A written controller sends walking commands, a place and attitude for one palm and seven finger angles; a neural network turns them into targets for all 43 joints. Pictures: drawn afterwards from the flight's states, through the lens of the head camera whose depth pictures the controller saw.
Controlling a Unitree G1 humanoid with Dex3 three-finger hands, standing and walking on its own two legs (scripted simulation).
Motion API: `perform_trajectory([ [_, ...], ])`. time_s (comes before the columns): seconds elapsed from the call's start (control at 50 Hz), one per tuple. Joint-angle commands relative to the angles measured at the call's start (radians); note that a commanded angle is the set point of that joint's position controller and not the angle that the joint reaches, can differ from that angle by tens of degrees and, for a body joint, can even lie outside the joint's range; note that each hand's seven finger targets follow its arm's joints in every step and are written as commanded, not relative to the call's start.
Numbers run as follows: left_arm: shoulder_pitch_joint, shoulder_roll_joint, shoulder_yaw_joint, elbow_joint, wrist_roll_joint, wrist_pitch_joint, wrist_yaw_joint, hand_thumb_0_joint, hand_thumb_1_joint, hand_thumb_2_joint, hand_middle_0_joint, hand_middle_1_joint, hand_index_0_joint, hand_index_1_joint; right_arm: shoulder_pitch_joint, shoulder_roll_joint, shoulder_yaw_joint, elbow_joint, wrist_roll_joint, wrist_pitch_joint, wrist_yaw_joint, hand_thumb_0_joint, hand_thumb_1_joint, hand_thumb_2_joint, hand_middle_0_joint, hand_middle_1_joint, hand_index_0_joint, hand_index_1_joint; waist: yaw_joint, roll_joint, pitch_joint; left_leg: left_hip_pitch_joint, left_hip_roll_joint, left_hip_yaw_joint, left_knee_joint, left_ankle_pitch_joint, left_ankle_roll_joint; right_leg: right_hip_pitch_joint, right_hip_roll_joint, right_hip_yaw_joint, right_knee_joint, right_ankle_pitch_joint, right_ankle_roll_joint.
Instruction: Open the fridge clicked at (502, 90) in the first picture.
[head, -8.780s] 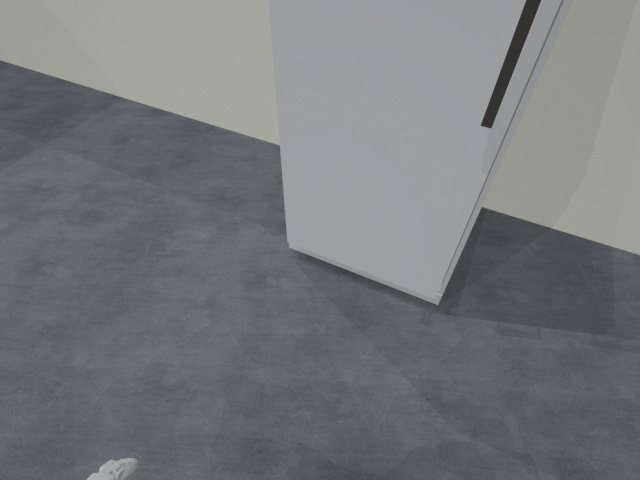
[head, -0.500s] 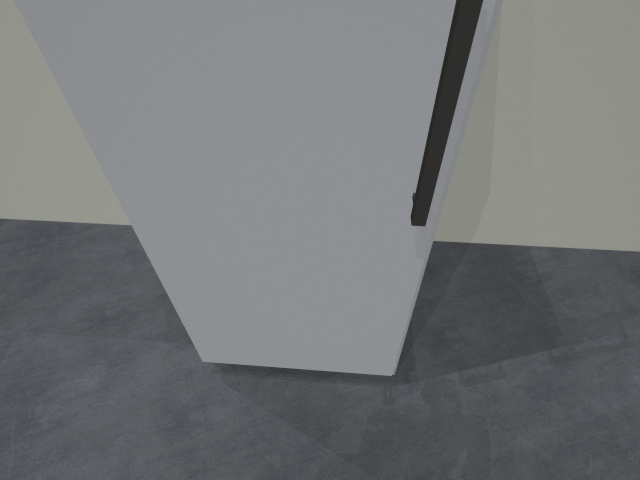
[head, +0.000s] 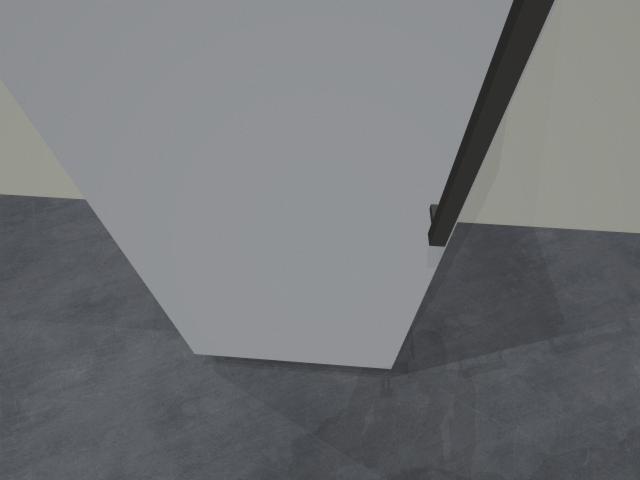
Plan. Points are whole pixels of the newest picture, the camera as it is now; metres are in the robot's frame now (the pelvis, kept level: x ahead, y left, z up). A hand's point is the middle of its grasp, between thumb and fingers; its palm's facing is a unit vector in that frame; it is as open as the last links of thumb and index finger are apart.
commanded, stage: come to a stop and stand still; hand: right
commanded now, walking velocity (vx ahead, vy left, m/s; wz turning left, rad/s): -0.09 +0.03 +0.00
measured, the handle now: (480, 107) +0.45 -0.14 +0.23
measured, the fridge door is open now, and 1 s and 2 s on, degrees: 0 0 0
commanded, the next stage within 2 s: look again from close up in 1.50 s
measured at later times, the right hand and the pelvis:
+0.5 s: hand out of the picture -0.02 -0.16 -0.18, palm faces +0.08 +0.99 -0.15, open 7.3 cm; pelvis -0.02 +0.00 +0.00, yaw -1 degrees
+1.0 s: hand out of the picture -0.03 -0.21 -0.17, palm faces +0.03 +0.97 -0.24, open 7.4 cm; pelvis -0.06 -0.02 -0.01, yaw +0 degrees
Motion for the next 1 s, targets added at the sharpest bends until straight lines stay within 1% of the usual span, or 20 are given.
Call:
perform_trajectory([
  [0.0, 0.089, 0.102, 0.038, -0.040, -0.004, 0.005, -0.003, 0.000, 0.900, 0.900, -0.200, -0.300, -0.200, -0.300, 0.155, -0.126, -0.035, -0.035, -0.008, -0.024, -0.005, 0.000, -0.900, -0.900, 0.200, 0.300, 0.200, 0.300, -0.025, 0.051, -0.130, 0.161, 0.127, -0.094, -0.078, 0.756, 0.030, -0.080, -0.078, 0.021, 0.123, 0.527, -0.016],
  [0.02, 0.085, 0.075, 0.035, -0.050, -0.007, 0.010, -0.011, 0.000, 0.900, 0.900, -0.200, -0.300, -0.200, -0.300, 0.160, -0.155, -0.035, -0.033, -0.005, -0.025, -0.003, 0.000, -0.900, -0.900, 0.200, 0.300, 0.200, 0.300, -0.026, 0.142, -0.146, 0.211, 0.245, -0.158, -0.087, 0.983, 0.099, -0.178, -0.003, -0.008, 0.203, 0.059, 0.016],
  [0.04, 0.053, 0.044, 0.034, -0.060, -0.008, 0.017, -0.012, 0.000, 0.900, 0.900, -0.200, -0.300, -0.200, -0.300, 0.153, -0.162, -0.032, -0.034, -0.002, -0.025, -0.003, 0.000, -0.900, -0.900, 0.200, 0.300, 0.200, 0.300, -0.037, 0.188, -0.107, 0.194, 0.320, -0.180, -0.124, 1.079, 0.169, -0.241, 0.028, 0.010, 0.307, -0.241, 0.025],
  [0.06, 0.013, 0.032, 0.028, -0.064, -0.007, 0.028, -0.011, 0.000, 0.900, 0.900, -0.200, -0.300, -0.200, -0.300, 0.143, -0.157, -0.028, -0.038, -0.004, -0.023, -0.007, 0.000, -0.900, -0.900, 0.200, 0.300, 0.200, 0.300, -0.051, 0.208, -0.091, 0.160, 0.325, -0.200, -0.138, 1.061, 0.206, -0.260, 0.014, 0.050, 0.397, -0.300, 0.023],
  [0.14, -0.018, 0.028, 0.015, -0.063, -0.007, 0.025, -0.026, 0.000, 0.900, 0.900, -0.200, -0.300, -0.200, -0.300, 0.075, -0.150, -0.020, -0.068, -0.006, -0.028, -0.018, 0.000, -0.900, -0.900, 0.200, 0.300, 0.200, 0.300, -0.029, 0.174, -0.103, 0.185, 0.268, -0.160, -0.131, 0.977, 0.219, -0.301, 0.003, 0.045, 0.361, -0.240, 0.032],
  [0.22, 0.048, 0.029, 0.006, -0.025, -0.005, 0.018, -0.034, 0.000, 0.900, 0.900, -0.200, -0.300, -0.200, -0.300, 0.009, -0.162, -0.019, -0.091, 0.005, -0.025, -0.011, 0.000, -0.900, -0.900, 0.200, 0.300, 0.200, 0.300, 0.016, 0.119, -0.128, 0.077, 0.185, -0.107, -0.093, 0.692, 0.151, -0.090, 0.016, -0.013, 0.021, 0.042, 0.039],
  [0.24, 0.067, 0.047, 0.007, -0.013, -0.004, 0.014, -0.034, 0.000, 0.900, 0.900, -0.200, -0.300, -0.200, -0.300, -0.002, -0.158, -0.016, -0.092, 0.013, -0.024, -0.008, 0.000, -0.900, -0.900, 0.200, 0.300, 0.200, 0.300, 0.029, 0.085, -0.125, 0.025, 0.162, -0.095, -0.076, 0.585, 0.116, -0.006, -0.003, -0.002, -0.067, 0.173, 0.032],
  [0.26, 0.065, 0.092, 0.012, -0.016, 0.001, 0.005, -0.031, 0.000, 0.900, 0.900, -0.200, -0.300, -0.200, -0.300, 0.007, -0.131, -0.011, -0.098, 0.017, -0.019, -0.004, 0.000, -0.900, -0.900, 0.200, 0.300, 0.200, 0.300, 0.020, -0.020, -0.125, -0.037, 0.114, -0.075, -0.059, 0.404, 0.067, 0.049, -0.088, 0.083, -0.090, 0.355, 0.001],
  [0.28, 0.032, 0.130, 0.012, -0.029, 0.006, 0.000, -0.030, 0.000, 0.900, 0.900, -0.200, -0.300, -0.200, -0.300, 0.024, -0.098, -0.004, -0.096, 0.019, -0.014, -0.004, 0.000, -0.900, -0.900, 0.200, 0.300, 0.200, 0.300, -0.005, -0.127, -0.103, -0.019, 0.064, -0.051, -0.070, 0.188, 0.022, -0.020, -0.189, 0.178, -0.120, 0.471, -0.052],
  [0.3, -0.011, 0.136, 0.009, -0.034, 0.007, 0.002, -0.031, 0.000, 0.900, 0.900, -0.200, -0.300, -0.200, -0.300, 0.029, -0.082, 0.003, -0.083, 0.009, -0.012, -0.005, 0.000, -0.900, -0.900, 0.200, 0.300, 0.200, 0.300, -0.022, -0.139, -0.080, 0.060, 0.054, -0.045, -0.087, 0.060, 0.009, -0.121, -0.216, 0.177, -0.147, 0.409, -0.077],
  [0.38, -0.058, 0.098, -0.012, -0.026, 0.002, -0.001, -0.031, 0.000, 0.900, 0.900, -0.200, -0.300, -0.200, -0.300, 0.040, -0.103, 0.012, -0.022, 0.008, -0.021, 0.006, 0.000, -0.900, -0.900, 0.200, 0.300, 0.200, 0.300, -0.025, -0.127, 0.015, 0.060, 0.077, -0.090, -0.218, 0.154, 0.022, -0.149, -0.117, 0.122, -0.180, 0.165, -0.017],
  [0.58, 0.012, 0.101, -0.021, 0.011, 0.001, -0.010, -0.033, 0.000, 0.900, 0.900, -0.200, -0.300, -0.200, -0.300, 0.064, -0.102, 0.028, 0.033, 0.011, -0.041, 0.010, 0.000, -0.900, -0.900, 0.200, 0.300, 0.200, 0.300, 0.001, -0.015, -0.016, 0.048, 0.098, -0.094, -0.304, 0.147, 0.026, -0.053, -0.095, 0.086, -0.209, 0.135, 0.003],
  [0.6, -0.028, 0.233, 0.006, -0.102, 0.008, -0.024, -0.037, 0.000, 0.900, 0.900, -0.200, -0.300, -0.200, -0.300, 0.060, -0.279, 0.032, -0.038, -0.010, -0.068, 0.002, 0.000, -0.900, -0.900, 0.200, 0.300, 0.200, 0.300, 0.026, -0.064, 0.058, 0.000, 0.078, -0.126, -0.252, 0.320, 0.045, -0.048, -0.038, 0.125, -0.156, 0.298, 0.000],
  [0.62, -0.007, 0.225, 0.034, -0.114, 0.007, -0.043, -0.030, 0.000, 0.900, 0.900, -0.200, -0.300, -0.200, -0.300, 0.054, -0.227, 0.002, -0.049, 0.001, -0.067, -0.003, 0.000, -0.900, -0.900, 0.200, 0.300, 0.200, 0.300, 0.021, -0.098, -0.134, 0.056, 0.109, -0.117, -0.168, 0.287, 0.060, -0.016, -0.074, 0.117, -0.077, 0.314, -0.020],
  [0.66, 0.008, 0.163, 0.023, -0.099, 0.005, -0.037, -0.023, 0.000, 0.900, 0.900, -0.200, -0.300, -0.200, -0.300, 0.084, -0.170, 0.015, -0.041, 0.007, -0.061, -0.006, 0.000, -0.900, -0.900, 0.200, 0.300, 0.200, 0.300, 0.014, -0.087, -0.224, 0.087, 0.118, -0.117, -0.164, 0.331, 0.071, -0.003, -0.077, 0.100, -0.042, 0.292, -0.030],
  [0.7, 0.031, 0.134, 0.013, -0.106, 0.007, -0.020, -0.030, 0.000, 0.900, 0.900, -0.200, -0.300, -0.200, -0.300, 0.088, -0.144, 0.025, -0.051, 0.002, -0.055, -0.006, 0.000, -0.900, -0.900, 0.200, 0.300, 0.200, 0.300, 0.017, 0.048, -0.148, 0.051, 0.124, -0.135, -0.207, 0.220, 0.069, -0.074, -0.060, 0.085, -0.039, 0.152, -0.024],
  [0.72, 0.028, 0.142, 0.018, -0.108, 0.007, -0.015, -0.032, 0.000, 0.900, 0.900, -0.200, -0.300, -0.200, -0.300, 0.070, -0.153, 0.022, -0.057, 0.000, -0.052, -0.006, 0.000, -0.900, -0.900, 0.200, 0.300, 0.200, 0.300, 0.026, 0.065, -0.079, -0.003, 0.128, -0.138, -0.229, 0.144, 0.070, -0.098, -0.053, 0.078, -0.042, 0.110, -0.019],
  [0.78, 0.044, 0.163, 0.022, -0.108, 0.007, -0.010, -0.038, 0.000, 0.900, 0.900, -0.200, -0.300, -0.200, -0.300, 0.050, -0.175, 0.017, -0.078, 0.002, -0.049, -0.005, 0.000, -0.900, -0.900, 0.200, 0.300, 0.200, 0.300, 0.028, 0.031, 0.028, -0.094, 0.107, -0.147, -0.245, 0.010, 0.075, -0.136, -0.057, 0.090, -0.072, 0.075, -0.019],
  [0.88, 0.051, 0.176, 0.014, -0.107, 0.005, -0.013, -0.043, 0.000, 0.900, 0.900, -0.200, -0.300, -0.200, -0.300, 0.065, -0.191, 0.018, -0.092, 0.005, -0.044, -0.007, 0.000, -0.900, -0.900, 0.200, 0.300, 0.200, 0.300, 0.011, -0.044, 0.039, -0.050, 0.082, -0.124, -0.216, 0.020, 0.059, -0.192, -0.074, 0.114, -0.141, 0.013, -0.025],
  [0.98, 0.067, 0.172, 0.011, -0.107, 0.006, -0.009, -0.047, 0.000, 0.900, 0.900, -0.200, -0.300, -0.200, -0.300, 0.062, -0.192, 0.018, -0.106, 0.004, -0.036, -0.006, 0.000, -0.900, -0.900, 0.200, 0.300, 0.200, 0.300, 0.008, -0.032, 0.046, -0.044, 0.079, -0.115, -0.223, -0.039, 0.048, -0.228, -0.076, 0.130, -0.184, -0.090, -0.024],
])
